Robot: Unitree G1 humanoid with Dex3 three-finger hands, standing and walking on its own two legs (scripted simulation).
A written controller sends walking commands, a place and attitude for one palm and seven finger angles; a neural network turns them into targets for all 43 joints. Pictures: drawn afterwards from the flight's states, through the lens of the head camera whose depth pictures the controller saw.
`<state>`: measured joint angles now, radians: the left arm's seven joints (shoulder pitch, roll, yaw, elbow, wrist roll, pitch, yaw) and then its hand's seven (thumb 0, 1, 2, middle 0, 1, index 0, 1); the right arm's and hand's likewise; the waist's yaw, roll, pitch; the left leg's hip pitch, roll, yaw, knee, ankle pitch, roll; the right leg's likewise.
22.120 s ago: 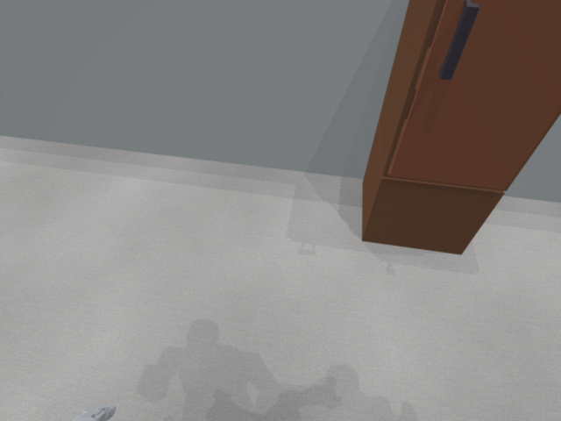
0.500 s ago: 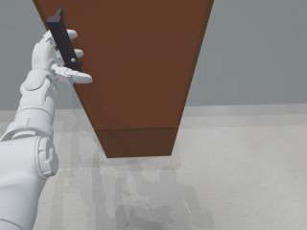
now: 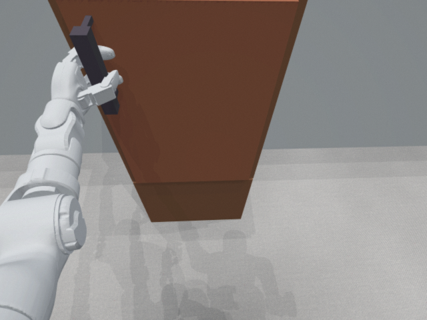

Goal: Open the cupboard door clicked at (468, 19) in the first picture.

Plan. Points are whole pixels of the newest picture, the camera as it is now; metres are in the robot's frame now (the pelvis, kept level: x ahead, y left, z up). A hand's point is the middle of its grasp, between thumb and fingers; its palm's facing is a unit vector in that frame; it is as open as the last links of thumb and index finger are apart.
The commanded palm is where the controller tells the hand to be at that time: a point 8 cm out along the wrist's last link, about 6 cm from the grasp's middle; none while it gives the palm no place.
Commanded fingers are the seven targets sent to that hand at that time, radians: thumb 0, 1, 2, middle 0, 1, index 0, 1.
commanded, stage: close the thumb around the handle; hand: left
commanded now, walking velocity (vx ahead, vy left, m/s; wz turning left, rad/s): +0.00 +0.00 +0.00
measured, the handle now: (101, 68) +0.55 +0.17 +0.16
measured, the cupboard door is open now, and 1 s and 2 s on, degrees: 0 31 40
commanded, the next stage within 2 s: pull the door open along its arc in 0.12 s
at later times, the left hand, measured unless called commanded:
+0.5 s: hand (110, 99) +0.47 +0.14 +0.15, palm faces -0.03 -1.00 +0.01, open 6.1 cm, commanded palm +0.42 +0.20 +0.16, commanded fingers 0.00 0.90 0.90 -0.40 -1.35 -0.40 -1.35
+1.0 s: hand (147, 164) +0.33 +0.07 +0.16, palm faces +0.35 -0.94 +0.03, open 6.1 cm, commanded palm +0.28 +0.11 +0.16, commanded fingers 0.00 0.90 0.90 -0.40 -1.35 -0.40 -1.35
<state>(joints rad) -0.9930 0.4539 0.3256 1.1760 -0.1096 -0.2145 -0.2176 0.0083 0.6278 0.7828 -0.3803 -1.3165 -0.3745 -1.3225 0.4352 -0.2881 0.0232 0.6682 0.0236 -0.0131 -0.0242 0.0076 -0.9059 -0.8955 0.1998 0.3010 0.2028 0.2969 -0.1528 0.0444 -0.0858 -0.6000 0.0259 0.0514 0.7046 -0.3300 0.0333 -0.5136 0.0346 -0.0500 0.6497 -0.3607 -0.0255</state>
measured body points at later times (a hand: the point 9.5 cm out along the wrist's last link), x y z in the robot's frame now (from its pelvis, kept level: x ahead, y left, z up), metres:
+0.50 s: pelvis +0.00 +0.00 +0.00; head +0.04 -0.01 +0.45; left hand +0.47 +0.20 +0.16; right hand +0.03 -0.27 -0.12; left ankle +0.00 +0.10 -0.72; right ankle -0.03 -0.11 -0.72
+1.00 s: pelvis -0.01 -0.03 +0.01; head -0.03 -0.05 +0.46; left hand +0.31 +0.12 +0.16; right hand +0.20 -0.23 -0.07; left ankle +0.00 +0.10 -0.72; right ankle -0.03 -0.11 -0.72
